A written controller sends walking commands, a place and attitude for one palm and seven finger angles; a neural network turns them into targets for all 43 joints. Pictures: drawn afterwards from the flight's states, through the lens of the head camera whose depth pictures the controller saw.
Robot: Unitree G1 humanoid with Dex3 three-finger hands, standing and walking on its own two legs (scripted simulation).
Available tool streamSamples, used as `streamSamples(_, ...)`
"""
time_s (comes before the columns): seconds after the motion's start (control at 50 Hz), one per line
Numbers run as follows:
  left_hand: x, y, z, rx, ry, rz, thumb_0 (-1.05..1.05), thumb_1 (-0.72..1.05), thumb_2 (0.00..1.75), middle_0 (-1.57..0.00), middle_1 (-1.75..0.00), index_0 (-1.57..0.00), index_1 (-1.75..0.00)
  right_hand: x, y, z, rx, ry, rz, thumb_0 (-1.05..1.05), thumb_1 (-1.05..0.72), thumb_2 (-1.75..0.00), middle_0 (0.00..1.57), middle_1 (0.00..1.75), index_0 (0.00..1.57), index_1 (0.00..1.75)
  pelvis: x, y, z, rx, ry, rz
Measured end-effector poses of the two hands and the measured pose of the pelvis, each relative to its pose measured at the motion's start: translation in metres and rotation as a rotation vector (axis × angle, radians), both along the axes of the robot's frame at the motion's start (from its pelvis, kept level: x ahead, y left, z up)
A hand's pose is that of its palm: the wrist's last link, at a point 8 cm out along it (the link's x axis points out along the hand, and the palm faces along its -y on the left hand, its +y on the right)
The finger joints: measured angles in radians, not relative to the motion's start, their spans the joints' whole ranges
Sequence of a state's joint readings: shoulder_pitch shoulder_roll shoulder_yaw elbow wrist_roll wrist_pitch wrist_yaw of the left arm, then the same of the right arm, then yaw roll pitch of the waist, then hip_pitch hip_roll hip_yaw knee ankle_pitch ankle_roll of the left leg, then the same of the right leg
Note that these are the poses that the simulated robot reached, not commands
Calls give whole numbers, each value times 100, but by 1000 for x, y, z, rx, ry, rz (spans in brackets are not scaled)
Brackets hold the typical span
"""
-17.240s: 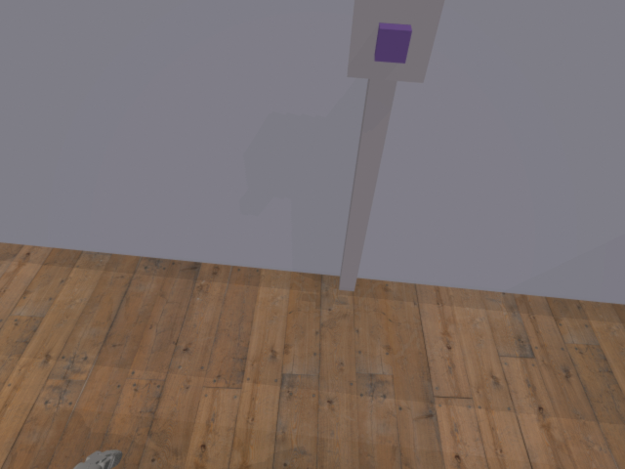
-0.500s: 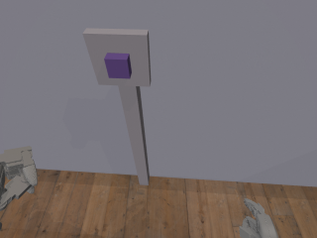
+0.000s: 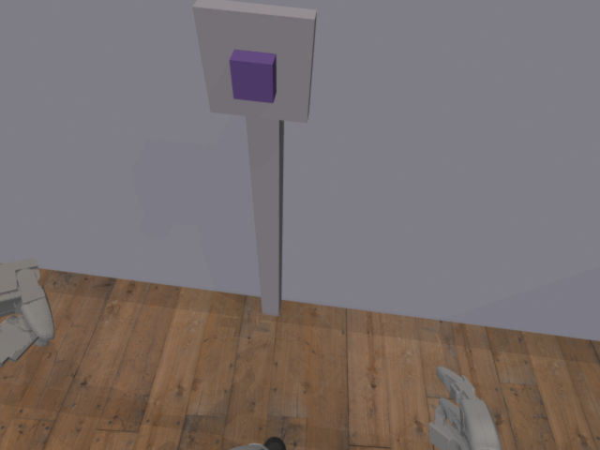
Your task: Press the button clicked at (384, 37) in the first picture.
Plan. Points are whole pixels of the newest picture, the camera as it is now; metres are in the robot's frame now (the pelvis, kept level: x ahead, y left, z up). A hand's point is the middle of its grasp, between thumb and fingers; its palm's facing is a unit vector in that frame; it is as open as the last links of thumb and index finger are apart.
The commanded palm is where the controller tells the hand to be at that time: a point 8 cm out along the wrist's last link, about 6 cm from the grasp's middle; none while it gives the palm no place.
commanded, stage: step back with the hand held close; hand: left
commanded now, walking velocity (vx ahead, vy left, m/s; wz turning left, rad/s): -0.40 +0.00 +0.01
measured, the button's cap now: (254, 75) +0.58 +0.13 +0.18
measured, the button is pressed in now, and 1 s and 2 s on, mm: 0 0 0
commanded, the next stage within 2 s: stop stepping back and stand still in 0.30 s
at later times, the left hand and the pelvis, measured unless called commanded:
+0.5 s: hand out of the picture +0.08 +0.23 +0.16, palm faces +0.31 -0.83 -0.46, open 3.1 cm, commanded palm -0.01 +0.27 +0.18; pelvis -0.13 -0.01 +0.00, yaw +1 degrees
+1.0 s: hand out of the picture -0.02 +0.23 +0.17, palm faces +0.39 -0.81 -0.44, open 3.1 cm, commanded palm -0.08 +0.26 +0.18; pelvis -0.21 -0.02 +0.01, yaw +1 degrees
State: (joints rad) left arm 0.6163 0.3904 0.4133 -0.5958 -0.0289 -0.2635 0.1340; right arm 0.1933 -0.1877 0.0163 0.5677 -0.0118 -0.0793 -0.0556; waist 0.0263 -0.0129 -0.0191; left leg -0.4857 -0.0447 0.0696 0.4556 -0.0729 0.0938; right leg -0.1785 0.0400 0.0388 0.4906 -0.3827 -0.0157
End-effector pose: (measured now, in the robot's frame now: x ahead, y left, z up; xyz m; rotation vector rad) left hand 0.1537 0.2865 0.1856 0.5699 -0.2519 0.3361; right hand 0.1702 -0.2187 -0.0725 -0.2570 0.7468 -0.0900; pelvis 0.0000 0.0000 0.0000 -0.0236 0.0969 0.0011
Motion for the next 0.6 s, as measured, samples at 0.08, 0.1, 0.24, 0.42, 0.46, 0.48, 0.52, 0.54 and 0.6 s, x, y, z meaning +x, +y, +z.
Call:
streamSamples(0.08,-7,-23,-3,-15,29,-92,2,89,90,-131,-150,-130,-150,-8,-3,-2,25,-16,17,1,-90,-90,20,30,21,30,-30,-8,0,-6,-13,-12)
streamSamples(0.1,-12,-29,-2,-8,35,-117,2,89,90,-131,-150,-130,-150,-12,-5,-1,33,-25,14,1,-90,-90,20,30,21,30,-37,-10,-1,-8,-20,-12)
streamSamples(0.24,-72,-41,17,66,31,-123,2,89,90,-131,-150,-130,-150,-57,-29,6,43,-47,-38,1,-90,-90,20,30,21,30,-69,-26,0,-9,-55,7)
streamSamples(0.42,-99,-21,-7,-80,7,25,2,89,90,-131,-150,-131,-150,-115,-50,9,-78,41,-88,1,-90,-90,20,30,20,30,-105,-18,7,25,-47,16)
streamSamples(0.46,-104,-21,-9,-69,5,-23,2,89,90,-131,-150,-131,-150,-126,-48,9,-87,34,-98,1,-90,-90,20,30,20,30,-120,-13,3,15,-46,30)
streamSamples(0.48,-109,-21,-9,-53,11,-45,2,89,90,-131,-150,-130,-150,-133,-46,11,-79,31,-105,1,-90,-90,20,30,20,30,-128,-12,3,27,-52,24)
streamSamples(0.52,-122,-21,-6,-15,33,-83,2,89,90,-131,-150,-130,-150,-146,-38,16,-57,0,-107,1,-90,-90,20,30,20,30,-140,-12,3,39,-57,9)
streamSamples(0.54,-129,-21,-3,7,41,-95,2,89,90,-131,-150,-130,-150,-152,-34,18,-44,-22,-103,1,-90,-90,20,30,20,30,-145,-12,3,39,-57,5)
streamSamples(0.6,-154,-23,8,54,31,-102,2,89,90,-131,-150,-130,-150,-172,-24,17,-3,-64,-84,1,-90,-90,20,30,20,30,-158,-13,2,28,-68,2)
